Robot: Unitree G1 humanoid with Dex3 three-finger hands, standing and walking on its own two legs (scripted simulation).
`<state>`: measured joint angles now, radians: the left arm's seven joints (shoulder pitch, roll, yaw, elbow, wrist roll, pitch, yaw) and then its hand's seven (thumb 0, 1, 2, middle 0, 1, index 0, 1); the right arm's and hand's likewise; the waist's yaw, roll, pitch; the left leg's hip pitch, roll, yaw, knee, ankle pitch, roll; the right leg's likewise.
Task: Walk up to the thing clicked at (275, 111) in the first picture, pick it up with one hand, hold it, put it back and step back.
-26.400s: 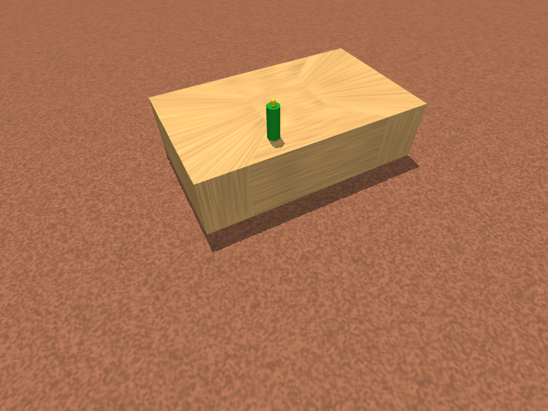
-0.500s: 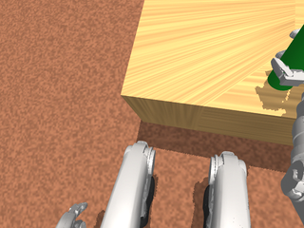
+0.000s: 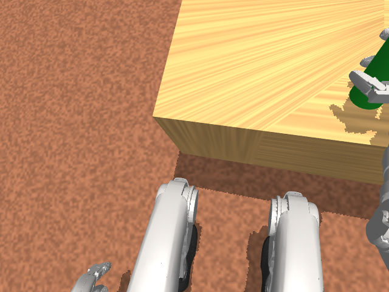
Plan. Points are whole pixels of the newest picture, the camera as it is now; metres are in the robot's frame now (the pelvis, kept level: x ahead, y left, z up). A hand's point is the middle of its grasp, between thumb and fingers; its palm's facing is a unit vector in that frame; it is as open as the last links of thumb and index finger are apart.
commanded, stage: open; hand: right
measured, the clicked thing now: out of the picture +0.53 -0.25 +0.03
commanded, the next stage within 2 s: withdraw in 0.26 s
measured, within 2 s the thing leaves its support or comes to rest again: rests again in 0.98 s
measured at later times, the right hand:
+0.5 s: hand out of the picture +0.53 -0.25 +0.02, palm faces +0.23 +0.97 -0.02, open 12.5 cm
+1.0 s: hand out of the picture +0.52 -0.33 +0.12, palm faces +0.26 +0.94 -0.24, open 17.0 cm
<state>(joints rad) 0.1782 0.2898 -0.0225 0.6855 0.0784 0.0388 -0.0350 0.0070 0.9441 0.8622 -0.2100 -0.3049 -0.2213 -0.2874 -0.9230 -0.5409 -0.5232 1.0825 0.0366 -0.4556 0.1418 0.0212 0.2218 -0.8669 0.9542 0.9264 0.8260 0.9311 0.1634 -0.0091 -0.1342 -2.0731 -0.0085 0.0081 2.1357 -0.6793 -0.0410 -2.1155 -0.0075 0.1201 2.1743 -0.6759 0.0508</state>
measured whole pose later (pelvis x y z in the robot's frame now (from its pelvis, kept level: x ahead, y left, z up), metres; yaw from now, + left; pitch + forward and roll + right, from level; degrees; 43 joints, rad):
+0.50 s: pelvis +0.00 +0.00 +0.00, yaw +0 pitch +36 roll +5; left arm 0.18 0.30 -0.03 0.65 0.07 0.05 -0.04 0.01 0.91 0.89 -0.21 -0.30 -0.21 -0.30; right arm -0.93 -0.54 -0.52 1.06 0.04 -0.45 0.15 -0.01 0.18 -0.36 0.55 0.46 0.54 0.46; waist 0.16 -0.01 -0.14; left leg -2.07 -0.01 0.01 2.13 -0.68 -0.04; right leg -2.12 -0.01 0.12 2.18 -0.68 0.05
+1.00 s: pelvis +0.01 +0.00 +0.10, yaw +0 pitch +34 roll +5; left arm 0.22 0.30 -0.03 0.60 0.00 0.10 -0.03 0.01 0.89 0.89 -0.21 -0.31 -0.21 -0.30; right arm -0.89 -0.75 -0.52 1.07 -0.06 -0.20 0.18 -0.01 0.45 -0.06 0.08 0.06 0.08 0.06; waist 0.15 -0.01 -0.14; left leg -1.77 -0.02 0.02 1.80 -0.62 -0.04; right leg -1.81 -0.04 0.10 1.86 -0.64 0.03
